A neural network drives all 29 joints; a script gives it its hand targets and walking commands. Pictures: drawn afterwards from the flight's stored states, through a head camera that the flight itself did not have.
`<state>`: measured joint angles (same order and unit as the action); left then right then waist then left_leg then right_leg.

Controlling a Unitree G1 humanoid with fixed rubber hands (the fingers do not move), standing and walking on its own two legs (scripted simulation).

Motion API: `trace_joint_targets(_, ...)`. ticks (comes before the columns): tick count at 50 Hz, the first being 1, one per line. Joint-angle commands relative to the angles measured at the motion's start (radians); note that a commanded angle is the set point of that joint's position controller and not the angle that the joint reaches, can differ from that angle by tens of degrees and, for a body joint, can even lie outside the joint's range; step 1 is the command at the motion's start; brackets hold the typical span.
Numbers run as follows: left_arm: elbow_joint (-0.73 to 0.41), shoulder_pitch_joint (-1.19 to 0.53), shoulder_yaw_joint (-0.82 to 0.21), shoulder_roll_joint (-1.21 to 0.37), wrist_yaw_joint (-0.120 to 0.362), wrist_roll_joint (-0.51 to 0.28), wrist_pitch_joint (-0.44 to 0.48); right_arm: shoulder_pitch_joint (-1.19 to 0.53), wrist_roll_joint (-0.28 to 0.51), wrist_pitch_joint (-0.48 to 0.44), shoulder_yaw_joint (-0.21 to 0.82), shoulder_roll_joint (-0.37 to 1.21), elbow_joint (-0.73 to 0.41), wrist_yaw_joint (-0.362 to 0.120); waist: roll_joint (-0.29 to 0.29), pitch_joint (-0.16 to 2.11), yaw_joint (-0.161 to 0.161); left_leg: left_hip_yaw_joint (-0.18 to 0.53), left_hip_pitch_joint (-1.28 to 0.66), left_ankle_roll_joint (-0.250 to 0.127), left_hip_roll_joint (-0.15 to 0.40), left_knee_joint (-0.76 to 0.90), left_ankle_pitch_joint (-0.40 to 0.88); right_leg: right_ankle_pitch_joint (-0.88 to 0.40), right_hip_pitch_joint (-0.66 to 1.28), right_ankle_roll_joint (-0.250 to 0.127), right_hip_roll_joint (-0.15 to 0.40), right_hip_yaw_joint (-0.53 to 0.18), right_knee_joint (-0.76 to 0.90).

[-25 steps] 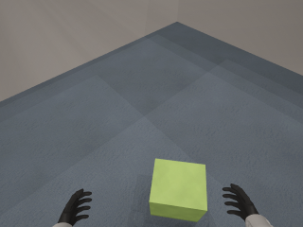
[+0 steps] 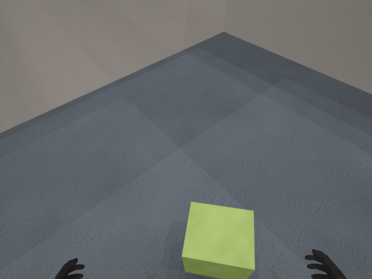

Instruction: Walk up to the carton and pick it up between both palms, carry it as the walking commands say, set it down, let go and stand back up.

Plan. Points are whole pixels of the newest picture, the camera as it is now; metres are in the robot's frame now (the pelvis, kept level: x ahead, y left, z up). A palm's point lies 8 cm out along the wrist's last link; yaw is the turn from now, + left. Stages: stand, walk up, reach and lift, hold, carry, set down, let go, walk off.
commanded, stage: stand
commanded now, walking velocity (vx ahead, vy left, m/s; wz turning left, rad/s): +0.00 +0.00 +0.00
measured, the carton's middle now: (217, 243) +0.37 -0.10 -0.63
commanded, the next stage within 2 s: none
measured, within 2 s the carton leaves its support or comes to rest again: neither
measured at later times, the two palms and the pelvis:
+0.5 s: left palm out of the picture +0.09 +0.30 -0.09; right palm out of the picture +0.09 -0.30 -0.10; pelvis -0.01 +0.00 +0.01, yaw +0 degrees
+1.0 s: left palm out of the picture +0.07 +0.31 -0.09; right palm out of the picture +0.06 -0.30 -0.10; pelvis -0.02 +0.00 +0.01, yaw -1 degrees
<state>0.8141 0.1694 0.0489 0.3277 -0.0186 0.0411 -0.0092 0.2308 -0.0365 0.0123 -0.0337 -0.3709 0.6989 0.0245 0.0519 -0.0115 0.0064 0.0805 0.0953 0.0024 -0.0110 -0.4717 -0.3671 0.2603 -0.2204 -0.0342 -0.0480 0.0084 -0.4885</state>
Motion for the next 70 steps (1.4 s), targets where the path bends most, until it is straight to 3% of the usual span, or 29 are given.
trace_joint_targets(1, -0.022, -0.028, 0.033, 0.162, -0.003, -0.002, 0.012, -0.008, 0.002, -0.017, -0.026, -0.139, -0.037, 0.008, -0.052, 0.059, 0.001, 0.047, 0.074, 0.006, 0.072, 0.048, 0.336, -0.344, 0.13, 0.006, 0.121, -0.129, 0.058)
trace_joint_targets(10, 0.054, -0.064, 0.023, 0.172, 0.0, -0.008, 0.014, -0.017, 0.006, -0.023, -0.012, -0.153, 0.029, 0.013, -0.043, 0.049, 0.001, 0.05, 0.06, 0.004, 0.082, 0.08, 0.35, -0.35, 0.15, 0.006, 0.123, -0.134, 0.077)
trace_joint_targets(28, 0.145, -0.098, 0.011, 0.194, 0.005, -0.017, 0.017, -0.042, 0.01, -0.033, -0.002, -0.176, 0.131, 0.011, -0.043, 0.011, 0.003, 0.063, 0.06, -0.007, 0.098, 0.153, 0.264, -0.236, 0.14, 0.003, 0.132, -0.155, 0.132)
trace_joint_targets(70, 0.215, -0.113, -0.01, 0.226, 0.005, -0.03, 0.025, -0.09, 0.021, -0.034, 0.003, -0.192, 0.26, -0.002, -0.049, 0.013, -0.003, 0.055, 0.027, -0.016, 0.111, 0.189, 0.244, -0.237, 0.111, -0.002, 0.145, -0.178, 0.155)
